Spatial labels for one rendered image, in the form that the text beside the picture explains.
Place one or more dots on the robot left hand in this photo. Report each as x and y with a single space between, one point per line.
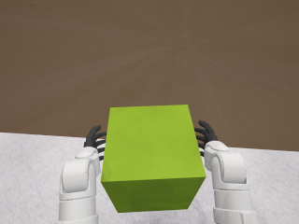
92 137

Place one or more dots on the carton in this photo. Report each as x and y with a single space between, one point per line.
152 161

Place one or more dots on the right robot forearm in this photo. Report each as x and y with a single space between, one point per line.
230 182

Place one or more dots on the robot right hand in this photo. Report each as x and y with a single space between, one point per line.
209 135

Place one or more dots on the left robot forearm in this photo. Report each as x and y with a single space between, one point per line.
78 188

